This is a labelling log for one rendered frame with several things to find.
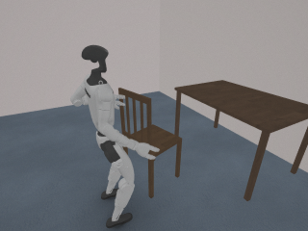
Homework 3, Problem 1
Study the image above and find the right robot upper arm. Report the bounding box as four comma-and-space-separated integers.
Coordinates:
96, 86, 114, 135

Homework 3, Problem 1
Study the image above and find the chair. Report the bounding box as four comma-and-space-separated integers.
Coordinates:
118, 88, 182, 198

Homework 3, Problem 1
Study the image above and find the left robot hand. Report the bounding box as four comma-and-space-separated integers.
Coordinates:
114, 94, 126, 110

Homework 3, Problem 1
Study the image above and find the table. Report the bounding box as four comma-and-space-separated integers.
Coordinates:
174, 80, 308, 201

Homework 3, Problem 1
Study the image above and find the left robot upper arm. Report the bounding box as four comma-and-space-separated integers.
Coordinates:
70, 74, 90, 107

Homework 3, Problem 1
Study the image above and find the robot left shin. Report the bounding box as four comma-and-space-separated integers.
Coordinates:
106, 166, 121, 194

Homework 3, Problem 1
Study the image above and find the right robot hand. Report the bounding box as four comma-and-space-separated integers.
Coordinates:
136, 142, 160, 160

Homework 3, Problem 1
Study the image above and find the robot torso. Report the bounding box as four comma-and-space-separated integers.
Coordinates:
85, 80, 116, 151

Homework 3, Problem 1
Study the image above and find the left robot forearm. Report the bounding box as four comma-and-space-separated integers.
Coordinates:
81, 95, 89, 106

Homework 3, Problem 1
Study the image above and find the right robot forearm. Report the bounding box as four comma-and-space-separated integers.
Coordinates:
102, 124, 139, 151

